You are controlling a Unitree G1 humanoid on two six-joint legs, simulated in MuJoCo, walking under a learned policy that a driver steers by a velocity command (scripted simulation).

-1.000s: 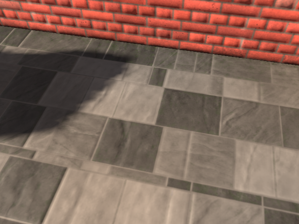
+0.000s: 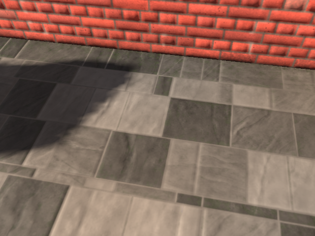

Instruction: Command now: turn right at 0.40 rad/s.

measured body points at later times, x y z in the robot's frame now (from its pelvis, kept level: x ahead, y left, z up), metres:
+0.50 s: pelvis +0.03 -0.05 +0.02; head +0.04 -0.07 +0.47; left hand +0.19 +0.21 -0.08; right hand +0.10 -0.35 -0.10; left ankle +0.09 +0.12 -0.69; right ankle +0.01 -0.12 -0.73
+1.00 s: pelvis +0.23 +0.04 +0.02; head +0.26 +0.06 +0.47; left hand +0.37 +0.31 -0.09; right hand +0.29 -0.24 -0.09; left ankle +0.17 +0.11 -0.73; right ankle +0.35 -0.13 -0.66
